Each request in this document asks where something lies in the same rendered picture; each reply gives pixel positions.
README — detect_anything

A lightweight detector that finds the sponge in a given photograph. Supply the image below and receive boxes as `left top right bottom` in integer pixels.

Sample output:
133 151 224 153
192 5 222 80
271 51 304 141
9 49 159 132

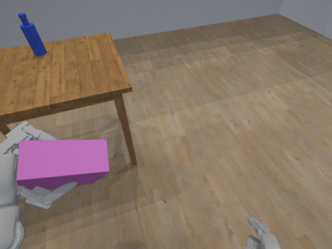
17 140 109 190

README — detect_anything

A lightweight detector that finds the table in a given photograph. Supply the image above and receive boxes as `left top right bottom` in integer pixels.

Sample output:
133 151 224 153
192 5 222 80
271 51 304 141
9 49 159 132
0 33 137 166

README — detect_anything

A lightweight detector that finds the left robot forearm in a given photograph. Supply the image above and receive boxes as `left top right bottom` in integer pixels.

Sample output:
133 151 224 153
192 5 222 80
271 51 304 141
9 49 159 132
0 205 25 249

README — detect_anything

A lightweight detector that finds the left robot hand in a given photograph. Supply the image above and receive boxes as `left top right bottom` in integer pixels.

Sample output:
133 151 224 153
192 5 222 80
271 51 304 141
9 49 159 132
0 121 78 210

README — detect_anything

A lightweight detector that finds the right robot hand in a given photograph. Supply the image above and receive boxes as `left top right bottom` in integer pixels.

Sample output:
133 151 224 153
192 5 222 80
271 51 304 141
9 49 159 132
243 216 281 249

